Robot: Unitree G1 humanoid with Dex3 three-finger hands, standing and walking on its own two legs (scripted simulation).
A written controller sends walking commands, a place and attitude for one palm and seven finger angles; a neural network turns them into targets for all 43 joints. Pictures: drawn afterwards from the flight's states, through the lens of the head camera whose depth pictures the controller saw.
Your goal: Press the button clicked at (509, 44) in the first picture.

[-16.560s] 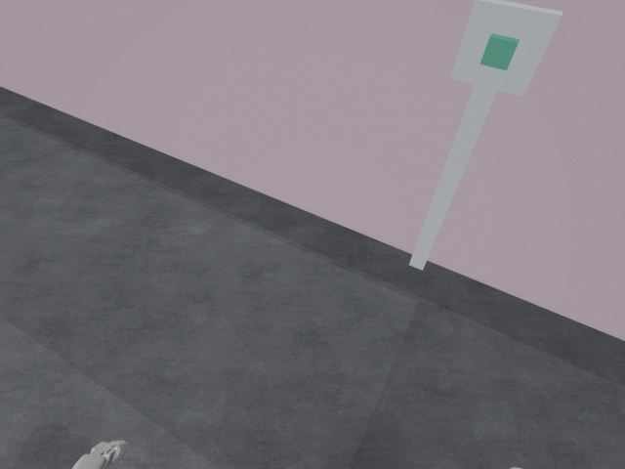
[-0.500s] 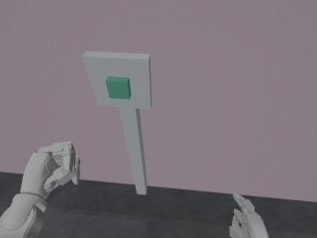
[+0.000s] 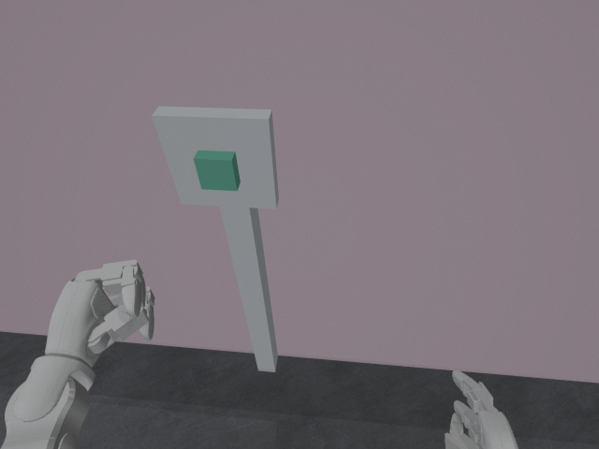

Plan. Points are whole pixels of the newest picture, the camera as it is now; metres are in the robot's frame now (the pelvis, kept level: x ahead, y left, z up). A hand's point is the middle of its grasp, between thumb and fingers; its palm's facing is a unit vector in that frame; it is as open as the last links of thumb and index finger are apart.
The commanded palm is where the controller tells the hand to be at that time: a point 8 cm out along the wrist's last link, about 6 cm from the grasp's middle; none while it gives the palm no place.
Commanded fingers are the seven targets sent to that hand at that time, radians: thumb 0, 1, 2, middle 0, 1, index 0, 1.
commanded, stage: aim a knuckle at the button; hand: left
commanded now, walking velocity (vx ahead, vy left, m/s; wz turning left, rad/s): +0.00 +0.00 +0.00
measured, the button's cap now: (218, 169) +0.50 +0.18 +0.12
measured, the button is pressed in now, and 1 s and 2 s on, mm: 0 0 0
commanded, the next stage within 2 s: press the button with the knuckle in 1.98 s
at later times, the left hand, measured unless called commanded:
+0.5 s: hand (183, 275) +0.30 +0.18 +0.11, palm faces +0.00 -1.00 -0.04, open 3.1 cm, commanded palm +0.27 +0.24 +0.11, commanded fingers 0.00 0.90 0.90 -1.30 -1.50 -1.30 -1.50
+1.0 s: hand (210, 242) +0.36 +0.16 +0.10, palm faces +0.00 -1.00 -0.03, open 3.1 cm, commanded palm +0.34 +0.22 +0.10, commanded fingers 0.00 0.90 0.90 -1.30 -1.50 -1.30 -1.50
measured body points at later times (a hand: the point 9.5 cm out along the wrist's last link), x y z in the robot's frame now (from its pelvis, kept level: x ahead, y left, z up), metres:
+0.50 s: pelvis +0.00 -0.01 +0.00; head +0.00 -0.02 +0.45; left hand +0.29 +0.24 +0.11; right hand +0.16 -0.25 -0.08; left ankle +0.01 +0.11 -0.73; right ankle +0.00 -0.10 -0.73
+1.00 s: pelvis +0.00 +0.00 +0.00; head +0.02 -0.01 +0.45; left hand +0.35 +0.22 +0.11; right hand +0.15 -0.24 -0.10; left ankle +0.01 +0.11 -0.73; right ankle +0.00 -0.10 -0.73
